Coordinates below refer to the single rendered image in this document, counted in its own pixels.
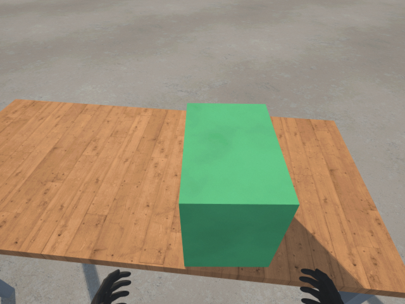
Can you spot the left robot hand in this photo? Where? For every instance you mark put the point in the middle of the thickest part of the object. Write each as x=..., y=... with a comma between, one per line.
x=104, y=294

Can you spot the carton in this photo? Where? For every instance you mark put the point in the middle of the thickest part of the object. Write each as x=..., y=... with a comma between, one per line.
x=236, y=199

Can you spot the table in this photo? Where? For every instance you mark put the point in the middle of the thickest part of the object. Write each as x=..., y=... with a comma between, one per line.
x=100, y=184

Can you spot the right robot hand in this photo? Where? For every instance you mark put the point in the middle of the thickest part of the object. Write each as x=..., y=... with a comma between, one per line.
x=327, y=293

